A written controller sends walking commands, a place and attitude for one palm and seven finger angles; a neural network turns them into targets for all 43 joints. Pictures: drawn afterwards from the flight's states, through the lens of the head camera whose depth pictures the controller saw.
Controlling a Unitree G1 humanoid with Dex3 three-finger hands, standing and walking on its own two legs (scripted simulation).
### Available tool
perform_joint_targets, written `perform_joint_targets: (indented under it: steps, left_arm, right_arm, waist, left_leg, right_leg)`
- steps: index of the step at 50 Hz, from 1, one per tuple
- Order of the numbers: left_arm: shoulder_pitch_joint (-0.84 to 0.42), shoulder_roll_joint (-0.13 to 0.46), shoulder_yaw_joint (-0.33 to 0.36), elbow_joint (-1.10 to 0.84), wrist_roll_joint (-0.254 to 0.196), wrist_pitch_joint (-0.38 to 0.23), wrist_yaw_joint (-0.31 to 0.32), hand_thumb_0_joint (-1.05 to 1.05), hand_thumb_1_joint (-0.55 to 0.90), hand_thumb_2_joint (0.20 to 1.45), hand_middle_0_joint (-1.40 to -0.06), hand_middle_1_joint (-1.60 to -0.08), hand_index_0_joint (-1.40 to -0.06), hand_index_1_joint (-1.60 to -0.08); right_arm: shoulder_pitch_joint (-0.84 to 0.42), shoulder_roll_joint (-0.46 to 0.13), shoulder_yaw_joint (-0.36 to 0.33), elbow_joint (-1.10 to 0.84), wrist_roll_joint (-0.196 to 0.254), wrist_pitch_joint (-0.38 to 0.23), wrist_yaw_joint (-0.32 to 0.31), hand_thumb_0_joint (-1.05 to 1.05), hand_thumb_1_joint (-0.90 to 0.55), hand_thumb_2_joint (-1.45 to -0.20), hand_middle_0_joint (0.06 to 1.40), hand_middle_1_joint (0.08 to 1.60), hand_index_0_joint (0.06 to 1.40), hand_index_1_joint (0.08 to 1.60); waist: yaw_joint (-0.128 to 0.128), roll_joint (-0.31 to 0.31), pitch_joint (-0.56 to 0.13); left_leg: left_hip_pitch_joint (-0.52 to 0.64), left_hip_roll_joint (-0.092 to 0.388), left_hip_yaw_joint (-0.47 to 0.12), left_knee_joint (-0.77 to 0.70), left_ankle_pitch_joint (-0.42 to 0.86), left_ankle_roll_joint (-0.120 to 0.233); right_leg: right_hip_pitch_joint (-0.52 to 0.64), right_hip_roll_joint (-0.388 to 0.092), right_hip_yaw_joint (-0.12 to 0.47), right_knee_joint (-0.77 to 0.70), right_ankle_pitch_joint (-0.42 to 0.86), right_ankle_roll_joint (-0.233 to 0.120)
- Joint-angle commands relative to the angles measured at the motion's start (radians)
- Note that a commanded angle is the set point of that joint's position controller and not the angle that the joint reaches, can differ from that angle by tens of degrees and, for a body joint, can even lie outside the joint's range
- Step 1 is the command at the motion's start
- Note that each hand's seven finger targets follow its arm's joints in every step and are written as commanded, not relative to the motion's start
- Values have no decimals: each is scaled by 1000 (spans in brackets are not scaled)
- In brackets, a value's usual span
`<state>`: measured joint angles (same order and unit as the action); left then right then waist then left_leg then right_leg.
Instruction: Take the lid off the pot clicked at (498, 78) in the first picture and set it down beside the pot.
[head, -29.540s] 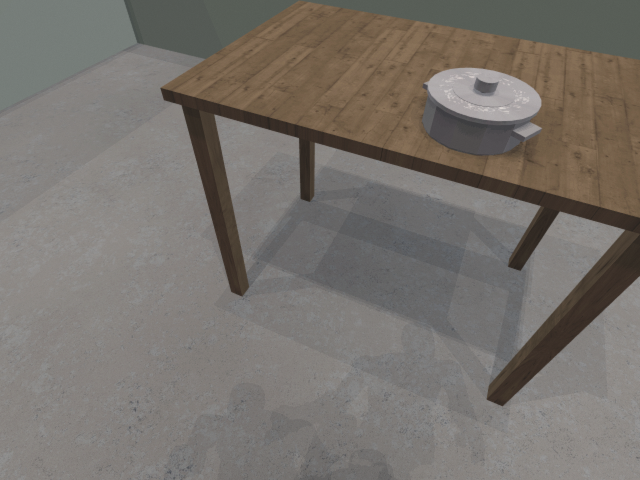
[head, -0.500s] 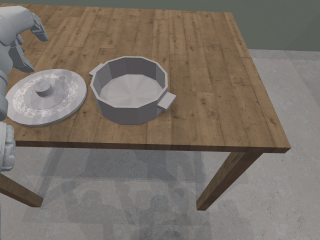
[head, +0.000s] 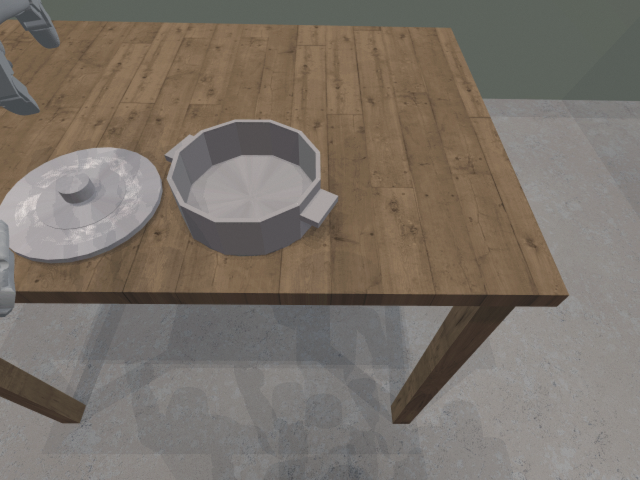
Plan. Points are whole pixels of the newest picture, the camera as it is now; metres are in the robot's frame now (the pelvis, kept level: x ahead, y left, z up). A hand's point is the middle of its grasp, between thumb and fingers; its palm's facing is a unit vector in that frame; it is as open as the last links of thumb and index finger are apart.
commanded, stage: draw the hand back to the body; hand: left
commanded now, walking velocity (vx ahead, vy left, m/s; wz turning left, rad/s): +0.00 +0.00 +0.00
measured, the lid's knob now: (76, 187) +0.48 +0.31 +0.09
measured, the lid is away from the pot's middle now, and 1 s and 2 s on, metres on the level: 0.23 0.23 0.23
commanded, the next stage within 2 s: none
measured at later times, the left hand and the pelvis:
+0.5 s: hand out of the picture +0.42 +0.30 +0.25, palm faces -0.13 -0.06 -0.99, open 11.0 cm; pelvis +0.00 +0.00 +0.00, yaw +0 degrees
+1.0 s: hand (14, 85) +0.38 +0.22 +0.30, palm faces +0.42 -0.88 -0.22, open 10.3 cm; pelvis +0.00 -0.04 +0.01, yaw -2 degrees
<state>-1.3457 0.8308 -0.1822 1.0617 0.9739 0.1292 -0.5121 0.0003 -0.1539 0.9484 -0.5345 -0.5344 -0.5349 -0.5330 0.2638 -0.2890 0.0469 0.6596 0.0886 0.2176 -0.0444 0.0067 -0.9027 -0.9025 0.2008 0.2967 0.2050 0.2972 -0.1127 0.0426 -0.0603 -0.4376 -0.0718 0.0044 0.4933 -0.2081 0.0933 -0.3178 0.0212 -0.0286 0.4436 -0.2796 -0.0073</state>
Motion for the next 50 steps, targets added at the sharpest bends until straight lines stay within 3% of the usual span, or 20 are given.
perform_joint_targets:
  steps: [1, 3, 4, 6, 11, 13, 17, 19, 22, 27, 28, 30, 31, 33, 35, 36, 40, 43, 46, 50]
  left_arm:
    - [-468, 203, 54, -196, 15, 8, 32, 0, -159, 953, -521, -530, -521, -530]
    - [-503, 225, 59, -229, 10, 2, 29, 0, -159, 953, -521, -530, -521, -530]
    - [-511, 331, 145, -286, 22, -4, 34, 0, -159, 953, -521, -530, -521, -530]
    - [-439, 385, 197, -342, 17, -19, 37, 0, -159, 953, -521, -530, -521, -530]
    - [-129, 284, 167, -344, -34, -7, 14, 0, -159, 953, -521, -530, -521, -530]
    - [-121, 261, 154, -472, -58, 2, 6, 0, -159, 953, -521, -530, -521, -530]
    - [-142, 431, 321, -705, -65, 3, 11, 0, -159, 953, -521, -530, -521, -530]
    - [-75, 433, 343, -696, -79, 9, 6, 0, -159, 953, -521, -530, -521, -530]
    - [18, 341, 280, -637, -104, 28, -12, 0, -159, 953, -521, -530, -521, -530]
    - [-5, 196, 149, -744, -115, 55, -13, 0, -159, 953, -521, -530, -521, -530]
    - [-141, -69, 331, -851, -756, -81, 182, 0, -159, 953, -521, -530, -521, -530]
    - [51, -86, 307, -778, -809, -136, 347, 0, -159, 953, -521, -530, -521, -530]
    - [98, -24, 411, -792, -888, -152, 399, 0, -159, 953, -521, -530, -521, -530]
    - [122, 124, 569, -804, -950, -186, 480, 0, -159, 953, -521, -530, -521, -530]
    - [87, 91, 570, -838, -988, -213, 525, 0, -106, 950, -505, -518, -505, -518]
    - [64, 13, 511, -877, -1004, -225, 534, 0, -80, 949, -497, -513, -497, -513]
    - [230, -10, 567, -1013, -1033, -248, 571, 0, 26, 943, -465, -490, -465, -490]
    - [447, 37, 669, -1009, -1053, -240, 582, 0, 106, 939, -441, -472, -441, -472]
    - [545, 9, 666, -1006, -1077, -218, 574, 0, 185, 935, -416, -455, -416, -455]
    - [596, 15, 687, -1140, -1090, -228, 573, 0, 291, 930, -384, -432, -384, -432]
  right_arm:
    - [-1, -157, -58, -94, -3, -15, -3, 0, -900, -900, 200, 300, 200, 300]
    - [2, -161, -56, -99, -1, -19, -8, 0, -900, -900, 200, 300, 200, 300]
    - [4, -159, -59, -102, -7, -21, -8, 0, -900, -900, 200, 300, 200, 300]
    - [-16, -151, -58, -124, -5, -28, -9, 0, -900, -900, 200, 300, 200, 300]
    - [-56, -148, -57, -159, 10, -25, 12, 0, -900, -900, 200, 300, 200, 300]
    - [-84, -154, -60, -181, 14, -19, 21, 0, -900, -900, 200, 300, 200, 300]
    - [-117, -148, -61, -205, 6, -23, 22, 0, -900, -900, 200, 300, 200, 300]
    - [-127, -145, -59, -204, 2, -24, 23, 0, -900, -900, 200, 300, 200, 300]
    - [-164, -144, -51, -206, 15, -12, 21, 0, -900, -900, 200, 300, 200, 300]
    - [-219, -128, -43, -221, 23, -1, 21, 0, -900, -900, 200, 300, 200, 300]
    - [-24, -65, -56, -279, 17, -97, 17, 0, -900, -900, 200, 300, 200, 300]
    - [-95, -88, -23, -243, 2, -140, 0, 0, -900, -900, 200, 300, 200, 300]
    - [-102, -106, -29, -243, -3, -155, -14, 0, -900, -900, 200, 300, 200, 300]
    - [-115, -126, -20, -199, -19, -168, -27, 0, -900, -900, 200, 300, 200, 300]
    - [-132, -111, -13, -187, -27, -187, -31, 0, -900, -900, 200, 300, 200, 300]
    - [-142, -104, -10, -183, -25, -202, -28, 0, -900, -900, 200, 300, 200, 300]
    - [-159, -95, -11, -179, -39, -253, -14, 0, -900, -900, 200, 300, 200, 300]
    - [-145, -107, -22, -163, -48, -247, -2, 0, -900, -900, 200, 300, 200, 300]
    - [-161, -111, -33, -166, -38, -233, -1, 0, -900, -900, 200, 300, 200, 300]
    - [-193, -113, -39, -170, -31, -245, -5, 0, -900, -900, 200, 300, 200, 300]
  waist:
    - [0, 13, -365]
    - [-7, 38, -377]
    - [12, 28, -444]
    - [38, 61, -509]
    - [51, 39, -362]
    - [51, 71, -381]
    - [76, 110, -489]
    - [80, 87, -464]
    - [81, 18, -352]
    - [63, 39, -290]
    - [18, 92, -232]
    - [49, 39, -194]
    - [65, -11, -215]
    - [95, -13, -221]
    - [89, -6, -197]
    - [80, 54, -180]
    - [111, 231, -210]
    - [131, 94, -226]
    - [130, -62, -186]
    - [136, -20, -216]
  left_leg:
    - [351, 35, -75, -4, 354, -11]
    - [356, 32, -72, -3, 364, -8]
    - [366, 31, -71, -4, 386, -3]
    - [394, 30, -71, 14, 503, 0]
    - [373, 54, -66, 29, 581, -5]
    - [399, 56, -68, 30, 610, -5]
    - [477, 49, -100, 42, 719, 3]
    - [458, 49, -102, 42, 693, 0]
    - [379, 50, -87, 10, 519, -7]
    - [391, 47, -94, -15, 366, -7]
    - [597, 113, -132, -59, 235, -51]
    - [630, 158, -240, -158, 22, -73]
    - [603, 158, -226, -172, -3, -64]
    - [511, 126, -154, -155, 2, -45]
    - [466, 119, -127, -164, 3, -48]
    - [466, 120, -132, -183, -22, -56]
    - [516, 124, -131, -169, 77, -68]
    - [463, 110, -68, -116, 286, -61]
    - [387, 95, -14, -102, 282, -40]
    - [420, 81, 0, -83, 310, -27]
  right_leg:
    - [-11, 35, -2, -36, 252, -37]
    - [1, 32, 0, -41, 268, -40]
    - [61, 32, 14, -35, 296, -35]
    - [107, 27, 24, -12, 364, -33]
    - [38, 29, 10, -17, 347, -27]
    - [41, 23, 9, -18, 356, -31]
    - [85, 24, 28, -13, 389, -27]
    - [87, 20, 27, -15, 371, -25]
    - [61, 16, 4, -25, 296, -26]
    - [-7, 15, -9, -46, 196, -35]
    - [-117, 23, -22, -86, 114, -71]
    - [-100, 23, 2, -94, -26, -74]
    - [-51, 22, 12, -98, -10, -73]
    - [57, 15, 26, -114, 67, -71]
    - [103, 12, 25, -123, 96, -64]
    - [95, 14, 20, -123, 80, -64]
    - [139, 18, 22, -123, 133, -73]
    - [240, 14, 17, -110, 291, -65]
    - [276, 1, 28, -109, 407, -36]
    - [287, -20, 44, -99, 508, -16]
